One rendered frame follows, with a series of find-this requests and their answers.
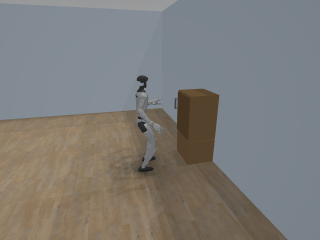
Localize cupboard door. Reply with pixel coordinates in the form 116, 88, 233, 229
177, 91, 191, 140

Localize handle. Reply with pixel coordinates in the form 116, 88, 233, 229
174, 98, 179, 109

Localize robot torso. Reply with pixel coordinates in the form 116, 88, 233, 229
135, 91, 148, 127

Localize right robot forearm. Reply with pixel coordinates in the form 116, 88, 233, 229
139, 109, 155, 127

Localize robot left hand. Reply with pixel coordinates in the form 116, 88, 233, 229
152, 99, 162, 105

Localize right robot shin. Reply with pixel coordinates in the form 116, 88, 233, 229
142, 146, 156, 169

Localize right robot upper arm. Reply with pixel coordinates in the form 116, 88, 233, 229
137, 92, 147, 114

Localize robot right hand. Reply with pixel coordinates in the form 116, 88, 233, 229
153, 123, 166, 135

